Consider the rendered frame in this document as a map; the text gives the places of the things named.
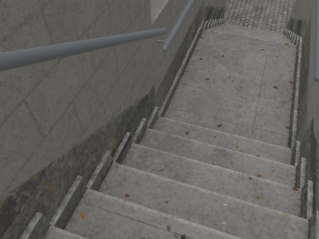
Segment stairs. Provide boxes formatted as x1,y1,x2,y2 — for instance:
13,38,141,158
206,23,294,45
43,116,309,239

